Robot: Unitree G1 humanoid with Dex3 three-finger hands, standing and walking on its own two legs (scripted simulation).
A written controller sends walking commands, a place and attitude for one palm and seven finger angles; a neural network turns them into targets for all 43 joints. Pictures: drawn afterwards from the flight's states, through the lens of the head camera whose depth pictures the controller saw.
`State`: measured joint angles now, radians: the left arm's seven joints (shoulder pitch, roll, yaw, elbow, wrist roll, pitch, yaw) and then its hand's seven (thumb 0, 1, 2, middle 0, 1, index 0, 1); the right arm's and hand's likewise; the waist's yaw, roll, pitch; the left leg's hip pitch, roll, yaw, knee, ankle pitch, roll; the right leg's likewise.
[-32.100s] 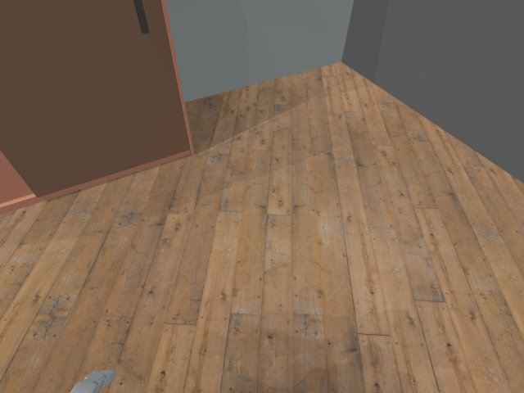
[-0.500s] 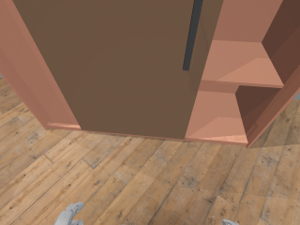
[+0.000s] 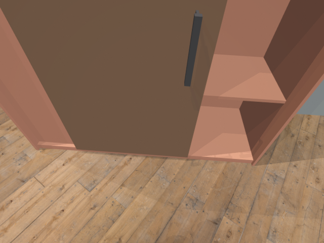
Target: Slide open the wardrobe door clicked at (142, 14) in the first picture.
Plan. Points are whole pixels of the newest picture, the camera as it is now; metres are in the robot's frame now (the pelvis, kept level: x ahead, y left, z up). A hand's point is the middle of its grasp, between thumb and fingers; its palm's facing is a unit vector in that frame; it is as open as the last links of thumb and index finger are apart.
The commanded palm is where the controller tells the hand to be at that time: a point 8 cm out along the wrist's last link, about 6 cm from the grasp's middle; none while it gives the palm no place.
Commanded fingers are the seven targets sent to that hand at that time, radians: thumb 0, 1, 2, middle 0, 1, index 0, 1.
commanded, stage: let the arm hang, fingers relaxed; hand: right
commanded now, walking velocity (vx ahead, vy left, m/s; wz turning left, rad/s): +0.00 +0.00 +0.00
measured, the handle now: (191, 51) +0.75 -0.06 +0.09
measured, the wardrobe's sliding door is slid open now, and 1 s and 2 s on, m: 0.47 0.47 0.47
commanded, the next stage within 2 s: look to check the result in 0.32 s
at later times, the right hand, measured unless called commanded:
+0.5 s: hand out of the picture +0.02 -0.19 -0.17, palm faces -0.02 +0.98 -0.21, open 7.4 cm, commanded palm none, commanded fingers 0.00 -0.90 -0.90 0.20 0.30 0.20 0.30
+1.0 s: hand out of the picture +0.06 -0.21 -0.17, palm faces -0.02 +0.97 -0.25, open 7.4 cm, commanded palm none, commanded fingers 0.00 -0.90 -0.90 0.20 0.30 0.20 0.30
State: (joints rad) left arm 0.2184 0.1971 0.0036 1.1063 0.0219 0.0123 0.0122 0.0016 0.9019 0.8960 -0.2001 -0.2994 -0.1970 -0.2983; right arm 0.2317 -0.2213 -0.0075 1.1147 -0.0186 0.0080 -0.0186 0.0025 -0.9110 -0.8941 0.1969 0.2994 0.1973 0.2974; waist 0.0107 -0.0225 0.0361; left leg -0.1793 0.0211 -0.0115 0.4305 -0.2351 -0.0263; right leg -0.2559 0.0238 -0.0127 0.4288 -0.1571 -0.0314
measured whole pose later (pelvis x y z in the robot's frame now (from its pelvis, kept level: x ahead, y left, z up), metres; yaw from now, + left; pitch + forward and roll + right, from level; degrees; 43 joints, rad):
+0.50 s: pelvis +0.01 +0.00 +0.00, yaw +0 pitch -1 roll +0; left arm 0.21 0.19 0.00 1.14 0.02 0.00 0.02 0.00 0.90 0.90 -0.20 -0.30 -0.20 -0.30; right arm 0.22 -0.19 0.00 1.14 -0.02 0.00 -0.02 0.00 -0.91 -0.89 0.20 0.30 0.20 0.30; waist 0.01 0.00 0.05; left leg -0.16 0.02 -0.02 0.40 -0.23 -0.03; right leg -0.23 0.02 -0.02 0.40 -0.15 -0.03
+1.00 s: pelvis +0.01 +0.00 +0.00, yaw +0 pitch -2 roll +0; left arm 0.14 0.25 0.01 1.14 0.02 0.00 0.01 0.00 0.90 0.90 -0.20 -0.30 -0.20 -0.30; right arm 0.17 -0.25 -0.01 1.14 -0.02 -0.01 -0.01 0.00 -0.91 -0.89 0.20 0.30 0.20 0.30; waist 0.01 0.01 0.05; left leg -0.11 0.02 -0.01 0.36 -0.22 -0.02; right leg -0.20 0.02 -0.01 0.37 -0.15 -0.03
